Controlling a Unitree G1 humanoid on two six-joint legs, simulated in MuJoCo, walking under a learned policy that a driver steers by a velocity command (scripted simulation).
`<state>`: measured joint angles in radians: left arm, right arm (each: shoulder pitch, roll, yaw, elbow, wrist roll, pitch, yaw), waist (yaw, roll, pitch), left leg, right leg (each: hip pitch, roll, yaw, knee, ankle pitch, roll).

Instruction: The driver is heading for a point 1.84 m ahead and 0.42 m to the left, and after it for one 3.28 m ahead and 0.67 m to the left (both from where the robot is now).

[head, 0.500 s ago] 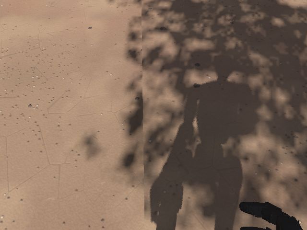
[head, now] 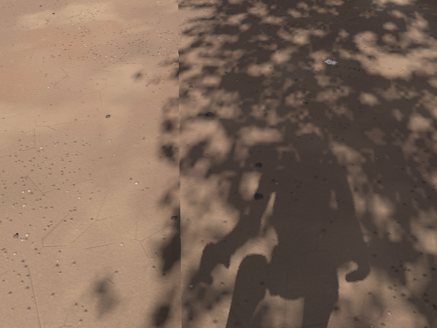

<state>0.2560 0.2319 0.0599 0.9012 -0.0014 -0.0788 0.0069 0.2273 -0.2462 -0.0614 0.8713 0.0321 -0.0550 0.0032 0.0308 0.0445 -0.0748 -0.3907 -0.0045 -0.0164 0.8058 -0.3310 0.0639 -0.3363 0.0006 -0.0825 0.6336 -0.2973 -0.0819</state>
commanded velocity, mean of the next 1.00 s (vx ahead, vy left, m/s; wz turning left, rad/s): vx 0.48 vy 0.00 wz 0.00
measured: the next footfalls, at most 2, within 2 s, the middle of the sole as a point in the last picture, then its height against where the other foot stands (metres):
left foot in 0.54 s outside the picture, level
right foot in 1.04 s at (300, 293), level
